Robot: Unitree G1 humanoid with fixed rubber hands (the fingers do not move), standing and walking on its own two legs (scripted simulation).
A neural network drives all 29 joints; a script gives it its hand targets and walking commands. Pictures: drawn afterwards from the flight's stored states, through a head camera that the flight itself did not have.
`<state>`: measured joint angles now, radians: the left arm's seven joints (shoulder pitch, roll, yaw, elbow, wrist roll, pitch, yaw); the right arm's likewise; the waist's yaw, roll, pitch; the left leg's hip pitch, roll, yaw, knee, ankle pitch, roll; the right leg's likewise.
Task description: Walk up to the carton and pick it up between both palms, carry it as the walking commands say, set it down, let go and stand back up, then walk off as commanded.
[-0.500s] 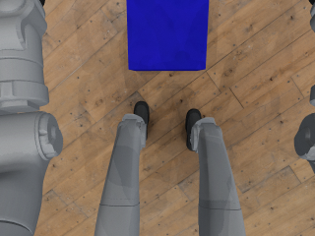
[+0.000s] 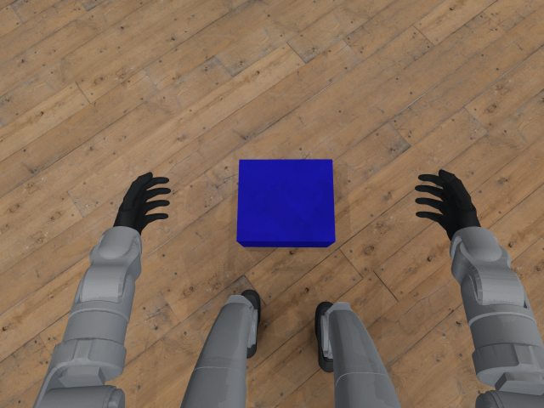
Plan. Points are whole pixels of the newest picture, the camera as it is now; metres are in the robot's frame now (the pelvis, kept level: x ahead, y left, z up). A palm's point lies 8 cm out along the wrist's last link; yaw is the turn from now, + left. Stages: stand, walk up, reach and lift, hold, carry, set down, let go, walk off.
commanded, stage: let go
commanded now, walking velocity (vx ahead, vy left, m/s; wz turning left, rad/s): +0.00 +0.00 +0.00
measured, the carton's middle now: (285, 205) +0.49 +0.01 -0.63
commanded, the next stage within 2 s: stand in 0.86 s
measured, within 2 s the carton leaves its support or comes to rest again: neither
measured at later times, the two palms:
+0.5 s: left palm (113, 294) +0.24 +0.22 -0.01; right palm (515, 304) +0.24 -0.25 -0.01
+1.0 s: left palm (102, 294) +0.24 +0.24 -0.02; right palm (524, 301) +0.24 -0.27 -0.02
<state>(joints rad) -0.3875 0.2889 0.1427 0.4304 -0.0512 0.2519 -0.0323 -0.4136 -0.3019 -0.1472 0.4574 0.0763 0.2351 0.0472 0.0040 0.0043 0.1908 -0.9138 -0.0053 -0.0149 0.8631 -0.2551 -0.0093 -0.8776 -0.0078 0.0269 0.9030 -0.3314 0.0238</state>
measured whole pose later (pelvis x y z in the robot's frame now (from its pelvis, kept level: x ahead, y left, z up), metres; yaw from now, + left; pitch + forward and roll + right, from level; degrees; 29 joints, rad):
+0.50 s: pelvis +0.08 -0.01 +0.06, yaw -1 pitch -1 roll +1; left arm 0.24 0.21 0.06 0.40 0.01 0.08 -0.06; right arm 0.21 -0.21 -0.06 0.43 -0.02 0.07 0.06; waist 0.01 -0.02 0.09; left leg -0.19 0.00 0.01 0.44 -0.23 -0.02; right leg -0.18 -0.01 0.04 0.51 -0.31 0.00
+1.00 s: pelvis +0.10 -0.02 +0.05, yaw +0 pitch -2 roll +0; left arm 0.23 0.26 0.05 0.55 0.03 0.09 -0.01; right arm 0.21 -0.24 -0.05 0.61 -0.05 0.07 0.01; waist 0.01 -0.02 -0.01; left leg -0.17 0.02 -0.02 0.51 -0.29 -0.03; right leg -0.12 0.01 0.01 0.51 -0.34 -0.01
